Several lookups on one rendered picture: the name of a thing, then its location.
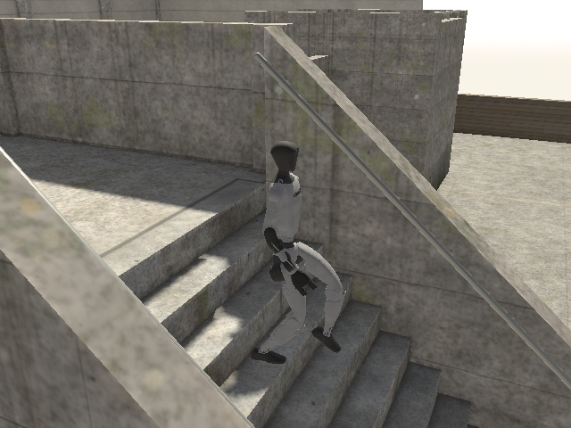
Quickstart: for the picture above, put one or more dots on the right robot upper arm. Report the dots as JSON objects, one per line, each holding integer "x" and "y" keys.
{"x": 276, "y": 197}

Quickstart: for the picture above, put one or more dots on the right robot hand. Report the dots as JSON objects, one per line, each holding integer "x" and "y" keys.
{"x": 300, "y": 279}

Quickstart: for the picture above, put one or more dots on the right robot thigh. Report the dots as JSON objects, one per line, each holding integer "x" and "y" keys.
{"x": 296, "y": 301}

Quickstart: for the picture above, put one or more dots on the right robot forearm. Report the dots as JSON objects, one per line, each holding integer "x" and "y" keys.
{"x": 271, "y": 237}

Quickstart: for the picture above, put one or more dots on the robot left shin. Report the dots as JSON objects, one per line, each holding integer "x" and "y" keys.
{"x": 331, "y": 311}

